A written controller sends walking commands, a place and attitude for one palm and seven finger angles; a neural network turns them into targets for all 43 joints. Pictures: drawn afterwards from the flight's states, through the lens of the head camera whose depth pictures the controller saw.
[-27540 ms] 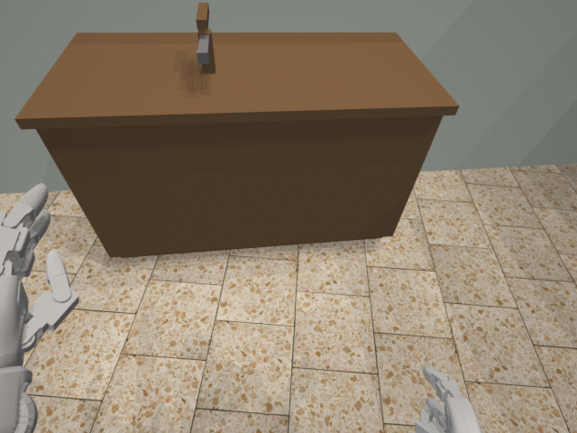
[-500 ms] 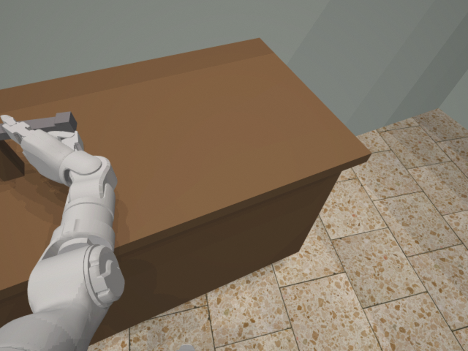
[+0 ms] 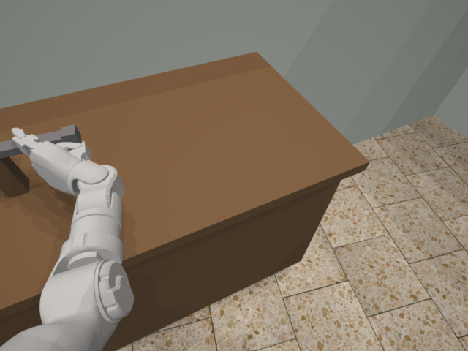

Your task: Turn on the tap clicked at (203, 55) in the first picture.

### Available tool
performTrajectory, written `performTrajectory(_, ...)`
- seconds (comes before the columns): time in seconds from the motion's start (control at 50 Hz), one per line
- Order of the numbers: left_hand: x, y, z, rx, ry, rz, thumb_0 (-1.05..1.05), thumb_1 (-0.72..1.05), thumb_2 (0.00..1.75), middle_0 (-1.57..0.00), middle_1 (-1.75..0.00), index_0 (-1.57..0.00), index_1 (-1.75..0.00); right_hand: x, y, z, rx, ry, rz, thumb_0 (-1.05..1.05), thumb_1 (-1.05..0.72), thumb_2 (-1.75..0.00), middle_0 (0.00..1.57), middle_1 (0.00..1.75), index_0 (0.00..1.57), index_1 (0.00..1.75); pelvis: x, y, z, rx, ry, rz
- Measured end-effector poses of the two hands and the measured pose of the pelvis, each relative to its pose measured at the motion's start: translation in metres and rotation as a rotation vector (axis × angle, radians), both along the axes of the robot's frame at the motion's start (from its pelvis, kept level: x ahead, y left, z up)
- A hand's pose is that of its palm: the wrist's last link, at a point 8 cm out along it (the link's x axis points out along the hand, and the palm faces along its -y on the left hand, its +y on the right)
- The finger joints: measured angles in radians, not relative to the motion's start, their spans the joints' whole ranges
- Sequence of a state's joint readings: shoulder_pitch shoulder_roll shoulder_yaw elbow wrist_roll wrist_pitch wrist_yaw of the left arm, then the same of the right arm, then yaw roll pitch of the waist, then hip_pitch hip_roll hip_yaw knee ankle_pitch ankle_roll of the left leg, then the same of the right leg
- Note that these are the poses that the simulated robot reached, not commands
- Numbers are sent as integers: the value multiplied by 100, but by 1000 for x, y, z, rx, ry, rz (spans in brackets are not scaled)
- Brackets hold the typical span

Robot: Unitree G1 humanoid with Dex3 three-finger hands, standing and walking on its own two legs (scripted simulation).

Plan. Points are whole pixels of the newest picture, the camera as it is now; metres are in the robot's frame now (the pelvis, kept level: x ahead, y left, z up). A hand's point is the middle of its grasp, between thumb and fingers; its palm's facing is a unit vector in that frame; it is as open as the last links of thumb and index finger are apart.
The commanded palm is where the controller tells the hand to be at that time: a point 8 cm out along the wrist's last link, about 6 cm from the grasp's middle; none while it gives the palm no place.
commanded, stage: lift the hand up off the lever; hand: left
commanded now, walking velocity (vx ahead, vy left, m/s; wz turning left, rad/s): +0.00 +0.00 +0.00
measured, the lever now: (71, 136) +0.49 +0.29 +0.11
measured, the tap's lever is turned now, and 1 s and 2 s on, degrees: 84 84 84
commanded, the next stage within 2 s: draw the hand back beside the body in 1.92 s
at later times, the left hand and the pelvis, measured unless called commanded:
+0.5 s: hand (78, 146) +0.44 +0.25 +0.13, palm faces +0.86 -0.51 -0.07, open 7.8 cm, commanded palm +0.38 +0.25 +0.14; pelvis -0.01 -0.01 +0.00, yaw +1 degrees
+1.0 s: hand (60, 144) +0.41 +0.26 +0.16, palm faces +0.86 -0.51 -0.04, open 7.8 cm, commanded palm +0.36 +0.26 +0.16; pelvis -0.01 -0.02 +0.01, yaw +2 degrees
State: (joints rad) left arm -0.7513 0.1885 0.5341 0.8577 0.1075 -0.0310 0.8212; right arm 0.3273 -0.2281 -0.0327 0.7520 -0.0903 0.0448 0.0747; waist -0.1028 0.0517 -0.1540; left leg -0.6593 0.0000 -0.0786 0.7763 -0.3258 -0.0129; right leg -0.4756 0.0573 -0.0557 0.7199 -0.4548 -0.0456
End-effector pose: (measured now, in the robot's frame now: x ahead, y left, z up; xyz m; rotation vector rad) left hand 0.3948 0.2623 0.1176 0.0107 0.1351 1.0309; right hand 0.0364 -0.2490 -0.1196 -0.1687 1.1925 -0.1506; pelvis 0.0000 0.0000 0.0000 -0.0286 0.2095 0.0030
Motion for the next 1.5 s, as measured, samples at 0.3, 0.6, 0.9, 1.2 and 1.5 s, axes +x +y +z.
performTrajectory(0.3,-17,9,14,17,-1,10,2,91,90,-15,-15,-15,-15,38,-8,8,-22,-94,57,1,-90,-90,20,30,20,30,-5,-7,2,4,-30,22)
performTrajectory(0.6,-16,-5,26,13,-11,6,2,90,90,-13,-14,-15,-15,30,-10,3,-5,-89,37,1,-90,-90,20,30,20,30,-5,-13,4,14,-38,16)
performTrajectory(0.9,-34,7,40,14,-21,7,2,90,90,-15,-15,-15,-15,39,-19,13,-27,-133,42,1,-90,-90,20,30,20,30,-6,-16,9,19,-76,20)
performTrajectory(1.2,-32,5,52,4,-35,-24,2,91,90,-15,-15,-15,-15,62,-5,19,-22,-204,75,1,-90,-90,20,30,20,30,-12,-10,10,16,-84,26)
performTrajectory(1.5,-26,-4,59,-8,-14,-3,2,90,90,-15,-15,-15,-15,54,4,15,7,-187,66,1,-90,-90,20,30,20,30,-9,-8,11,20,-83,12)
